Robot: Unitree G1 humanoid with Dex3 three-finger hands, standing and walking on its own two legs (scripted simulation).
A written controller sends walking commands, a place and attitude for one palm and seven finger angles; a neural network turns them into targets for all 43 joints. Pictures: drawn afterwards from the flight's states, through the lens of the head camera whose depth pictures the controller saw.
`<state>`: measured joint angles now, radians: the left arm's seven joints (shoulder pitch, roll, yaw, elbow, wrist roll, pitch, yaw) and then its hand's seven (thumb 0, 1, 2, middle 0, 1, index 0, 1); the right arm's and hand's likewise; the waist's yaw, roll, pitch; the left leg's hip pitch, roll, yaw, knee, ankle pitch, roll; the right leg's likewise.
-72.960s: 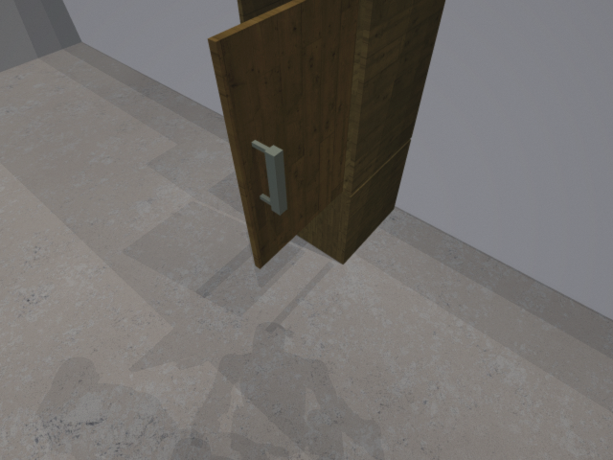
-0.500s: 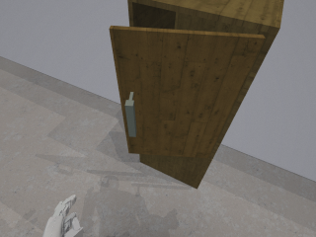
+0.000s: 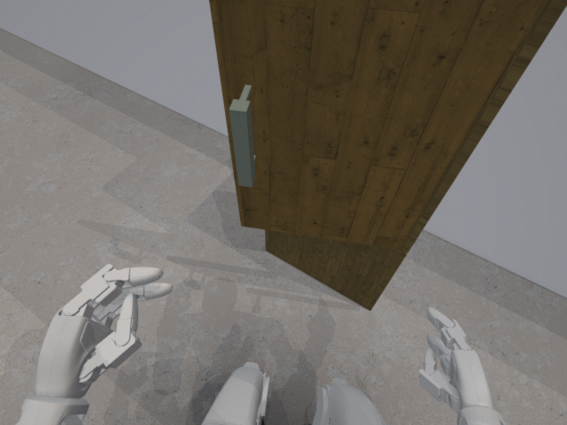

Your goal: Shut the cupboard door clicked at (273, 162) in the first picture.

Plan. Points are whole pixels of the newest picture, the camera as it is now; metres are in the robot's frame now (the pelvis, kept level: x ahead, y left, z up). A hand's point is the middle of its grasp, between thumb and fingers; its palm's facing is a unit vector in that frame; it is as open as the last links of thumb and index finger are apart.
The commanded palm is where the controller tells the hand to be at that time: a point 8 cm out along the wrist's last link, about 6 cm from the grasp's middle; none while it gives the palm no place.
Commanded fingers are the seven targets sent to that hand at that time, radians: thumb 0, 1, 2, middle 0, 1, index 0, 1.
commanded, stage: raise the hand and make a fist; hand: left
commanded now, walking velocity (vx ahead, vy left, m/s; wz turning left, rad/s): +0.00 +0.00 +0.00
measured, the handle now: (246, 138) +0.53 +0.12 +0.09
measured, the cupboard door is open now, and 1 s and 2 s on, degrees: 23 23 23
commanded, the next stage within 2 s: bring the fist close to the handle in 1.30 s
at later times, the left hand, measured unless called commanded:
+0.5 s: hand (137, 294) +0.25 +0.21 +0.07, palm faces -0.09 -1.00 -0.01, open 3.2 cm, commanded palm +0.23 +0.27 +0.08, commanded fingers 0.00 0.90 0.90 -1.23 -1.42 -1.23 -1.42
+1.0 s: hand (119, 272) +0.27 +0.23 +0.09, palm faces -0.05 -1.00 -0.03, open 3.1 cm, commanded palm +0.24 +0.28 +0.09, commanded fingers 0.00 0.90 0.90 -1.30 -1.50 -1.30 -1.50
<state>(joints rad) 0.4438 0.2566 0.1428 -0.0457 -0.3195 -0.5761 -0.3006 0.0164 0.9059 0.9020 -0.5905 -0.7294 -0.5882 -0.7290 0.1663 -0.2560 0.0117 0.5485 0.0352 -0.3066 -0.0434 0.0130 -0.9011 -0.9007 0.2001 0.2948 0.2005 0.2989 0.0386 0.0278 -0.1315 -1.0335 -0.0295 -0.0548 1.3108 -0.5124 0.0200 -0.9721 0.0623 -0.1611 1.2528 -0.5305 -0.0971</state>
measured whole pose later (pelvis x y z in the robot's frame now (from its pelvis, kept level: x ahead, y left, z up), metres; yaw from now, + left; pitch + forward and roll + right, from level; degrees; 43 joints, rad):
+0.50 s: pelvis +0.04 +0.04 +0.02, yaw -2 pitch +17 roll -4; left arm 0.46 0.24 0.12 -0.11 -0.29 -0.40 -0.29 0.02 0.90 0.90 -1.05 -1.23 -1.05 -1.23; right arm 0.21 -0.24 -0.02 0.51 0.02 -0.21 -0.04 0.01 -0.90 -0.90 0.20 0.29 0.20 0.30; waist 0.01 0.03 -0.14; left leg -0.98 -0.04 0.01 1.23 -0.54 0.08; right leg -0.93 0.05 -0.09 1.17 -0.54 -0.04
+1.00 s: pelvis +0.04 +0.05 +0.03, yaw -1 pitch +15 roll -4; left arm 0.36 0.27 0.15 -0.03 -0.29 -0.35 -0.27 0.01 0.91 0.90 -1.29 -1.50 -1.29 -1.50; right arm 0.26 -0.25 0.03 0.47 0.03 -0.15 -0.02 0.01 -0.90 -0.90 0.20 0.30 0.20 0.30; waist 0.00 0.05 -0.15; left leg -0.91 -0.05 0.00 1.16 -0.51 0.09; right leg -0.85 0.05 -0.09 1.08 -0.50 -0.03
